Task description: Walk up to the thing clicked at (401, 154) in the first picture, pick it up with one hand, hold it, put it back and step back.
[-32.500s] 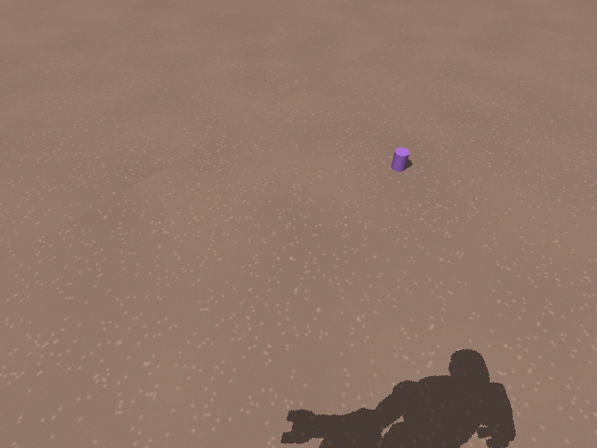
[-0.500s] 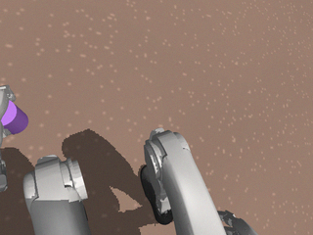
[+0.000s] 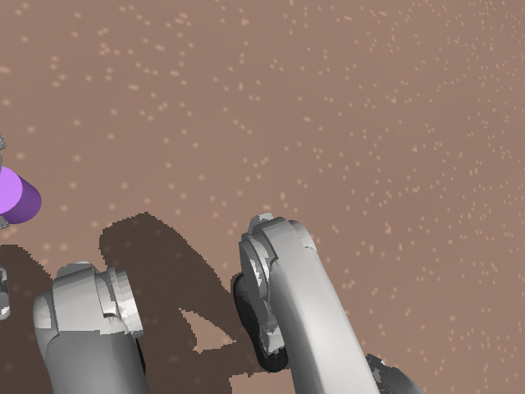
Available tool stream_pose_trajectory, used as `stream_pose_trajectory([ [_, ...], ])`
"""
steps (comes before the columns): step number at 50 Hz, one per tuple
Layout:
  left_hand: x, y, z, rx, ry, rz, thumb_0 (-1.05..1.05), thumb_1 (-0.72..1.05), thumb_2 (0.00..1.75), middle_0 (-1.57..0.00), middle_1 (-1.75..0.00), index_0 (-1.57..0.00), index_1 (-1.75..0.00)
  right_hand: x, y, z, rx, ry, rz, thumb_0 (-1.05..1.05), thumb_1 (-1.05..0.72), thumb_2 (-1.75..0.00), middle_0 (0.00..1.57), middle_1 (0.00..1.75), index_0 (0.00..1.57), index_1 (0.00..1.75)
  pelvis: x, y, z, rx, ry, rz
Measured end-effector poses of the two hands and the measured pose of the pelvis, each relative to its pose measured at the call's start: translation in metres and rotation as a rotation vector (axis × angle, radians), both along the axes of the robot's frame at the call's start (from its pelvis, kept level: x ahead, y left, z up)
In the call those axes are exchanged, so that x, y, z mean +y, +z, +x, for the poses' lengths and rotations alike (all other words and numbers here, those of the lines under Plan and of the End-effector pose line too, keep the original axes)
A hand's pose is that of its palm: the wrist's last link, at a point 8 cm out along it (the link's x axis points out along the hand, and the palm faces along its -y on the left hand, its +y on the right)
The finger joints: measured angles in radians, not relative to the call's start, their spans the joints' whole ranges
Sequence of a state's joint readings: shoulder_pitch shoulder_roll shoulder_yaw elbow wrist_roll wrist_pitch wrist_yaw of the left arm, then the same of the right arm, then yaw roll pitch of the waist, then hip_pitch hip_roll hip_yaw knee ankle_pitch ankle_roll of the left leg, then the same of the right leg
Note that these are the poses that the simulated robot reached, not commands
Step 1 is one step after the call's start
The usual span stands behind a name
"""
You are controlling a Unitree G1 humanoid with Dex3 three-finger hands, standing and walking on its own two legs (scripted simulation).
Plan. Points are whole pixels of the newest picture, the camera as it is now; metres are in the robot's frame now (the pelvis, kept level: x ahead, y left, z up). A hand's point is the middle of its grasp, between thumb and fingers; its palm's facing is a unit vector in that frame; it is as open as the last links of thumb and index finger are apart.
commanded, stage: open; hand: left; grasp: from above
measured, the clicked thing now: (4, 196) +0.43 +0.29 -0.26
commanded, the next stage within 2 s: withdraw in 0.38 s
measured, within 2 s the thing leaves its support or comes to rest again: neither
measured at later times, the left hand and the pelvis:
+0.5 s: hand out of the picture +0.43 +0.30 -0.22, palm faces -0.46 -0.12 -0.88, open 13.5 cm; pelvis +0.00 +0.00 +0.00, yaw +0 degrees
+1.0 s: hand out of the picture +0.44 +0.35 -0.05, palm faces -0.41 -0.07 -0.91, open 14.1 cm; pelvis +0.00 +0.00 +0.06, yaw +5 degrees
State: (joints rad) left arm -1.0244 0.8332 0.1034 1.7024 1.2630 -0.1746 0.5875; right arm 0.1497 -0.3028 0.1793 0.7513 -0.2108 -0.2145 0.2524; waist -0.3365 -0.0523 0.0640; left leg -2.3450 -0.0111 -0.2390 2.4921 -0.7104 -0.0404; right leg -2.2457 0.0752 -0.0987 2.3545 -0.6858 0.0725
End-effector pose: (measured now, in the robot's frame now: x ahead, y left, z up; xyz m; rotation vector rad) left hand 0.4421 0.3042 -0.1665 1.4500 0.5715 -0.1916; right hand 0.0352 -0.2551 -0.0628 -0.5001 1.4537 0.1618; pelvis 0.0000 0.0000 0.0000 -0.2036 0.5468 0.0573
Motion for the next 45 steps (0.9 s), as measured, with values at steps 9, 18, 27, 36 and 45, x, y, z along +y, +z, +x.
stream_pose_trajectory([
  [9, 0.001, -0.002, -0.001, -0.020, -0.006, -0.007, 0.00, -0.51, 1.03, -0.14, -1.10, -0.15, -1.08, -0.004, 0.003, 0.006, 0.004, 0.014, -0.010, 0.00, -0.90, -0.90, 0.20, 0.30, 0.20, 0.30, 0.000, 0.001, 0.000, 0.000, 0.002, -0.003],
  [18, 0.000, 0.002, -0.003, -0.014, -0.009, 0.007, 0.00, -0.50, 1.07, -0.12, -1.13, -0.12, -1.12, -0.006, 0.002, 0.010, -0.008, 0.013, -0.010, 0.00, -0.90, -0.90, 0.20, 0.30, 0.20, 0.30, -0.001, 0.002, -0.001, 0.004, 0.001, 0.000],
  [27, 0.000, 0.002, -0.001, -0.004, -0.002, 0.008, 0.00, -0.51, 1.06, -0.11, -1.13, -0.11, -1.12, -0.006, -0.001, 0.007, -0.003, 0.011, 0.001, 0.00, -0.90, -0.90, 0.20, 0.30, 0.20, 0.30, -0.002, 0.002, -0.001, -0.002, -0.001, 0.006],
  [36, 0.005, 0.021, 0.005, -0.091, 0.008, 0.015, 0.00, -0.56, 0.99, -0.09, -1.06, -0.10, -1.05, -0.007, -0.001, 0.005, -0.006, -0.028, -0.003, 0.00, -0.91, -0.90, 0.20, 0.30, 0.20, 0.30, -0.003, 0.004, 0.000, 0.011, 0.002, 0.012],
  [45, 0.030, 0.123, 0.007, -0.178, 0.058, 0.113, 0.00, -0.54, 0.97, -0.12, -0.99, -0.12, -0.99, -0.011, 0.003, 0.043, -0.102, -0.107, 0.017, 0.01, -0.92, -0.90, 0.20, 0.30, 0.20, 0.30, -0.004, 0.032, 0.003, 0.061, 0.029, 0.047],
])
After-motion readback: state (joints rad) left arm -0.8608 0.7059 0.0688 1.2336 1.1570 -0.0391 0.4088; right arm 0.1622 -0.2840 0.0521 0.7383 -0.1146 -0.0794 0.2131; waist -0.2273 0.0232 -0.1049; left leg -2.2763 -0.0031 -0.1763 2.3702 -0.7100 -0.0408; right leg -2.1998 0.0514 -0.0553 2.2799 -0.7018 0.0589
